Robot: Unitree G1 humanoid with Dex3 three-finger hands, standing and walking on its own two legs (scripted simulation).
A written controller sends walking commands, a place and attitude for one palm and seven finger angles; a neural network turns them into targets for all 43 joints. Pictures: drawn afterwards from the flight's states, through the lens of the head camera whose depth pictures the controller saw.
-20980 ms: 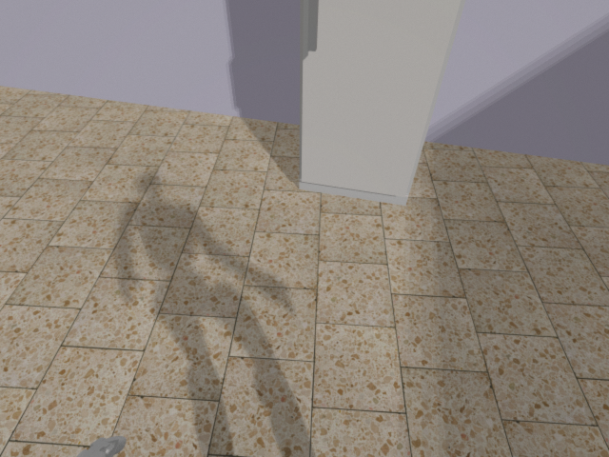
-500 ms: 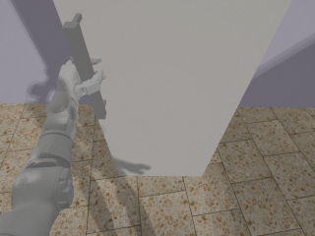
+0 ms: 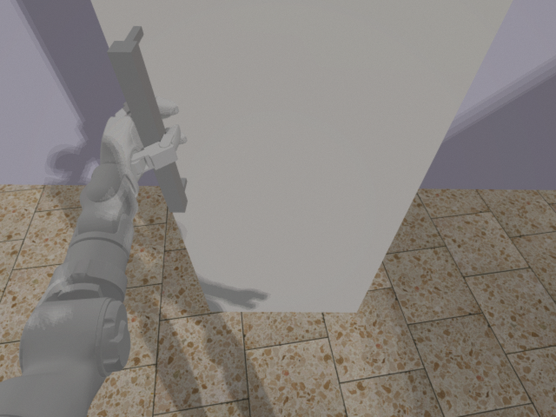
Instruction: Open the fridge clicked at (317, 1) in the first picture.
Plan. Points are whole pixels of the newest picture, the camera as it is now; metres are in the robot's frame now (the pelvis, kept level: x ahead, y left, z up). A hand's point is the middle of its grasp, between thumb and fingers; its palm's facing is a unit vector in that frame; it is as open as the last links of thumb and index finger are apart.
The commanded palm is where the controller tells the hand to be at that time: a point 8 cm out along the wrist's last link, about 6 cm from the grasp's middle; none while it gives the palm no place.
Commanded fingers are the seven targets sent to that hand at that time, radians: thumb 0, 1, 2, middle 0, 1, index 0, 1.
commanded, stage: grip the handle and tug to test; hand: left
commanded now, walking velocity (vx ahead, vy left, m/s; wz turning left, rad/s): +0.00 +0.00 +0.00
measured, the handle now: (160, 134) +0.50 +0.17 +0.14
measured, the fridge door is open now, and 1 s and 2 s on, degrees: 0 0 0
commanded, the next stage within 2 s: move the hooked fingers beside the handle in 0.24 s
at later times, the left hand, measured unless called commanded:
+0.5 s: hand (167, 147) +0.46 +0.15 +0.15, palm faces -0.02 -1.00 +0.00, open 5.8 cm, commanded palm +0.41 +0.21 +0.15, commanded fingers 0.00 0.45 0.71 -0.40 -1.34 -0.40 -1.34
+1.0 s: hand (156, 157) +0.43 +0.16 +0.15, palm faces -0.03 -1.00 +0.02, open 13.1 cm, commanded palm +0.40 +0.24 +0.15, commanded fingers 0.00 -0.50 0.30 -0.30 -1.20 -0.30 -1.20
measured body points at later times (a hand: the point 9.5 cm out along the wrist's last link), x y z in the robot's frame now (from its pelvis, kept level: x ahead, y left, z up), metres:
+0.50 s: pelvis +0.03 +0.00 +0.01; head +0.05 -0.01 +0.46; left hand +0.45 +0.21 +0.15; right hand +0.12 -0.26 -0.10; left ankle +0.04 +0.12 -0.72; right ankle -0.04 -0.11 -0.72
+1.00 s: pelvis +0.03 -0.01 +0.01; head +0.04 -0.02 +0.46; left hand +0.43 +0.22 +0.15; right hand +0.15 -0.27 -0.09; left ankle +0.04 +0.12 -0.72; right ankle -0.04 -0.11 -0.72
